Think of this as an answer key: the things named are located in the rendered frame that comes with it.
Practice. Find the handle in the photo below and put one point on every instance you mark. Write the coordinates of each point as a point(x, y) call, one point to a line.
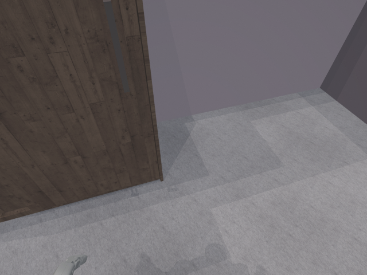
point(116, 43)

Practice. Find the wardrobe door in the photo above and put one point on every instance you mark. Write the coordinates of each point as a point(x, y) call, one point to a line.
point(8, 201)
point(67, 128)

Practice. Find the robot left hand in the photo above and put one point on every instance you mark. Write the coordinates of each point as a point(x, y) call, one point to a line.
point(71, 264)

